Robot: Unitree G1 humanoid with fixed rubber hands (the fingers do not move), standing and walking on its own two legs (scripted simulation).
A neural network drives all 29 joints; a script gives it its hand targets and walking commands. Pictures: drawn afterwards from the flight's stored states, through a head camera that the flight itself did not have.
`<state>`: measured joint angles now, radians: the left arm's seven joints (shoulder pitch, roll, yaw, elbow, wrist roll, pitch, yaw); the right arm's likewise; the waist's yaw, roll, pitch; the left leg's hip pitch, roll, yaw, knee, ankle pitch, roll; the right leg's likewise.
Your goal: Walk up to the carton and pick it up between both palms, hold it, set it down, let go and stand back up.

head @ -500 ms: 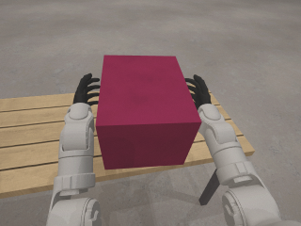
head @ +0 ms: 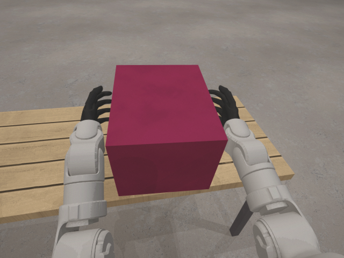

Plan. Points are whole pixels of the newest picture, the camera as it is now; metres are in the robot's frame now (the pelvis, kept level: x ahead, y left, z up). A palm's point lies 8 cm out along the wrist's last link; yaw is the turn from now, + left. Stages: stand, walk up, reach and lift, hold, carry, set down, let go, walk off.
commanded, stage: hold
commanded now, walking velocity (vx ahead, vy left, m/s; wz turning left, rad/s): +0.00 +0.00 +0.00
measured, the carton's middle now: (161, 125) +0.39 +0.01 +0.13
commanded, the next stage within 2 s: none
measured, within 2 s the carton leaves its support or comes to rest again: neither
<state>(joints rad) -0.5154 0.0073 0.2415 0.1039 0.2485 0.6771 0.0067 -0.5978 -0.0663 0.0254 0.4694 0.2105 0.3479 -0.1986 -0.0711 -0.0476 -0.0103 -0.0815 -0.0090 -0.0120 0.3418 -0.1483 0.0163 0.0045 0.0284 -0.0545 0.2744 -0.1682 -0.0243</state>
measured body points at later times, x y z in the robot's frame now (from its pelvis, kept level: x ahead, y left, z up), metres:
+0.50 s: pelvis +0.00 +0.00 +0.00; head -0.05 +0.03 +0.45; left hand +0.38 +0.16 +0.19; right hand +0.37 -0.15 +0.18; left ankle +0.03 +0.11 -0.75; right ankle +0.00 -0.10 -0.75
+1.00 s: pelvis +0.00 +0.00 +0.00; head -0.04 +0.03 +0.45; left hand +0.38 +0.16 +0.18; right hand +0.37 -0.16 +0.18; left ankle +0.03 +0.11 -0.75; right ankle +0.00 -0.10 -0.75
